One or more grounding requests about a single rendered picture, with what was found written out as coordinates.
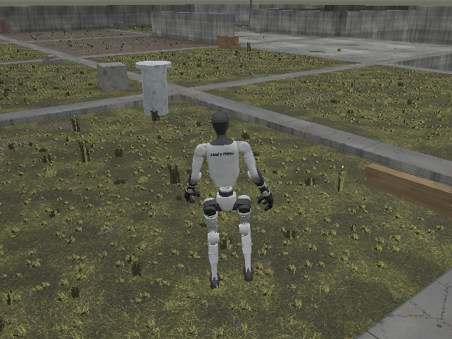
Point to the robot right upper arm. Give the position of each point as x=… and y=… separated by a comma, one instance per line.
x=245, y=148

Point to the robot left hand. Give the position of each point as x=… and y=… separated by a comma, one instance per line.
x=187, y=196

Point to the robot left upper arm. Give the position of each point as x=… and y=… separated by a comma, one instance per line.
x=197, y=161

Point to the robot right hand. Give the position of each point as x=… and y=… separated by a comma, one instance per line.
x=268, y=199

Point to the robot left forearm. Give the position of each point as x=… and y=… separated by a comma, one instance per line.
x=191, y=185

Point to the robot right foot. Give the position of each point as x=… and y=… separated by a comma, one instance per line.
x=248, y=276

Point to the robot right shin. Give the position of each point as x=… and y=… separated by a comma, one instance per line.
x=246, y=248

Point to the robot right forearm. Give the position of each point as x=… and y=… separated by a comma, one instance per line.
x=261, y=184

